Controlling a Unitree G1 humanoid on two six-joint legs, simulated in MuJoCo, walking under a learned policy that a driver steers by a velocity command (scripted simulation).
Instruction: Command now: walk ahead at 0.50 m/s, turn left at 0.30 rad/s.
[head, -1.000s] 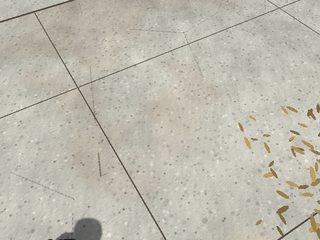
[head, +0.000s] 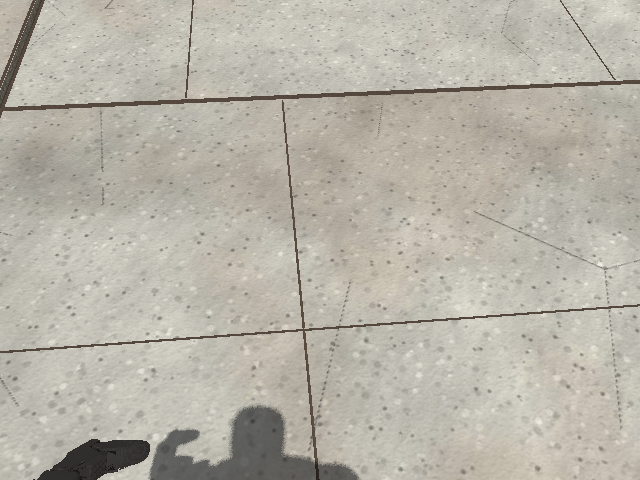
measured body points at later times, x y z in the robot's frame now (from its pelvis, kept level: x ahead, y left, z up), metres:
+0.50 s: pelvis +0.24 +0.02 +0.00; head +0.28 +0.02 +0.45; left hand +0.24 +0.30 -0.14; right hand +0.48 -0.22 -0.07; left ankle +0.36 +0.13 -0.73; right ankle +0.12 -0.12 -0.71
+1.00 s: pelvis +0.28 -0.02 +0.01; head +0.30 -0.06 +0.46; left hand +0.49 +0.22 -0.07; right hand +0.33 -0.34 -0.11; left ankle +0.34 +0.12 -0.65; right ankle +0.28 -0.11 -0.73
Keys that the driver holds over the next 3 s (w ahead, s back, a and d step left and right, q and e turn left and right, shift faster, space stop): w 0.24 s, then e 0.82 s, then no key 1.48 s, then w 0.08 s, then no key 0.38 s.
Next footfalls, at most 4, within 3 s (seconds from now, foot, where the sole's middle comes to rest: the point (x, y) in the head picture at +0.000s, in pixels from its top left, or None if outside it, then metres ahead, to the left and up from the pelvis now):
0.46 left None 0.40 0.13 -0.76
0.86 right None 0.31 -0.13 -0.76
1.32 left None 0.40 0.09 -0.76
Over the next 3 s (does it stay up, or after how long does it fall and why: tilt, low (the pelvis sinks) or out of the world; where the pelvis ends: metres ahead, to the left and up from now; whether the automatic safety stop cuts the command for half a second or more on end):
stays up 0.35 -0.03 0.01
